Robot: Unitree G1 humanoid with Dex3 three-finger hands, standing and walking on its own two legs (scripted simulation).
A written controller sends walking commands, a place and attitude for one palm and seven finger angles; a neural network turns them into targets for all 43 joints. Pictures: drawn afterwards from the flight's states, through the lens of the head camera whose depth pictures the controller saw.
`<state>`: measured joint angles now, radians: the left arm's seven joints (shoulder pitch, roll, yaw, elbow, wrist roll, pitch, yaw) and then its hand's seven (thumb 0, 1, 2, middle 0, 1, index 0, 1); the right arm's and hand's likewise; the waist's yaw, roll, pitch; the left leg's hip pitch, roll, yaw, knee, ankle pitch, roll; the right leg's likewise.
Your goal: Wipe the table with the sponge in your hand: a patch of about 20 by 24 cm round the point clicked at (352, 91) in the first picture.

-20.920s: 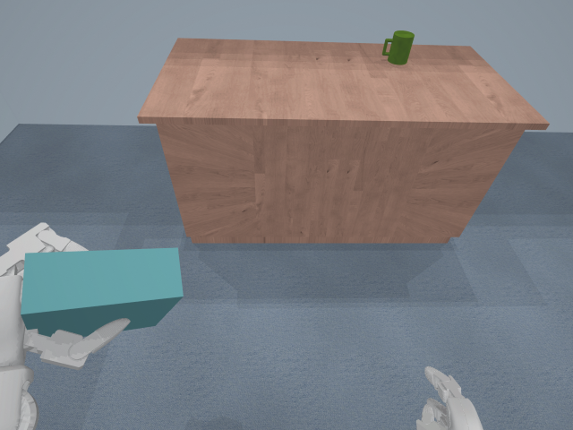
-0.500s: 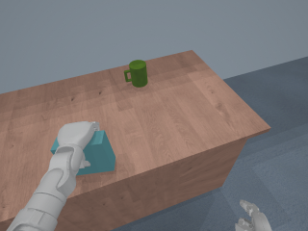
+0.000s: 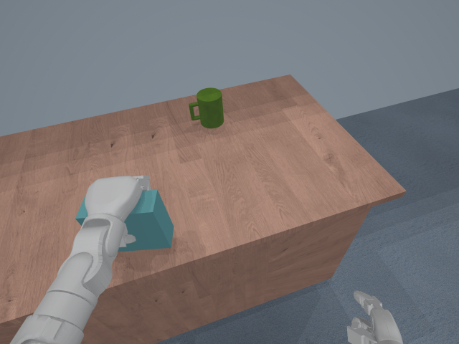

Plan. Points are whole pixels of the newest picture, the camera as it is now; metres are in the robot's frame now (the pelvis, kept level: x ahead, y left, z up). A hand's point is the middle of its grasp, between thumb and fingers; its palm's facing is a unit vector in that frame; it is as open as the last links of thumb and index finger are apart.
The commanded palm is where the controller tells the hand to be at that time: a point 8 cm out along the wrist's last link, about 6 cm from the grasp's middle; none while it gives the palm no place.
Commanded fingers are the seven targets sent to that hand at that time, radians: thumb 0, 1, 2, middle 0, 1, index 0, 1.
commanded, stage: move the sponge above the wiping area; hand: left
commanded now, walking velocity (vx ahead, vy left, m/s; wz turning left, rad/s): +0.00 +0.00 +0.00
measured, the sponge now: (133, 228) +0.31 +0.25 +0.00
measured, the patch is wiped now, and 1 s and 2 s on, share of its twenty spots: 0.00 0.00 0.15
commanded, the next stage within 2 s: lower the sponge onto the table in 0.40 s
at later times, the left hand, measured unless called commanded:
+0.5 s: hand (129, 192) +0.35 +0.24 +0.07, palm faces +0.09 -0.07 -0.99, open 9.4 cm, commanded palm +0.31 +0.27 +0.13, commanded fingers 0.00 0.10 1.30 -1.20 -1.60 -1.20 -1.60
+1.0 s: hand (108, 188) +0.35 +0.28 +0.08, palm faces +0.10 -0.03 -0.99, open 9.3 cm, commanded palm +0.32 +0.28 +0.12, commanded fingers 0.00 0.10 1.30 -1.20 -1.60 -1.20 -1.60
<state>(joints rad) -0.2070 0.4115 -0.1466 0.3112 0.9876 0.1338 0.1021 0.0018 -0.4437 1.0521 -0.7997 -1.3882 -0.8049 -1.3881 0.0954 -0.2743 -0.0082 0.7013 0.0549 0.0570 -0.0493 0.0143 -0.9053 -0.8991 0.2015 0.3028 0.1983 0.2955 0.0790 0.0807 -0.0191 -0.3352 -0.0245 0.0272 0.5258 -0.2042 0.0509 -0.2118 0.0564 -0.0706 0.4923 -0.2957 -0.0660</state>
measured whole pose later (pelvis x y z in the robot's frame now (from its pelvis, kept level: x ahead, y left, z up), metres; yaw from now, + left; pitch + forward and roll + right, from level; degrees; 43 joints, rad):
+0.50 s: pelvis +0.01 +0.00 +0.00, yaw -2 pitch +2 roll +0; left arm -0.25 0.41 -0.08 0.35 0.97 0.17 0.20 0.00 -0.44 1.05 -0.80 -1.39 -0.81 -1.39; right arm 0.14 -0.27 -0.02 0.73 0.06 0.08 -0.03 0.02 -0.91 -0.90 0.20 0.30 0.20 0.30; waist 0.06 0.08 -0.04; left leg -0.34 -0.01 0.05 0.52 -0.21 0.04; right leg -0.23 0.06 -0.04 0.50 -0.30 -0.07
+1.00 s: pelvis +0.01 +0.00 +0.00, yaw -1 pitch +2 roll -1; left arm -0.31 0.43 -0.06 0.43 0.96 0.27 0.21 0.00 -0.45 1.05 -0.81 -1.40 -0.81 -1.40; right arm 0.08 -0.26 0.00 0.73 0.07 0.09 -0.03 0.01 -0.91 -0.90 0.20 0.30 0.20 0.30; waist 0.07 0.08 -0.06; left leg -0.35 -0.01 0.04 0.51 -0.21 0.04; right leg -0.23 0.07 -0.05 0.48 -0.29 -0.07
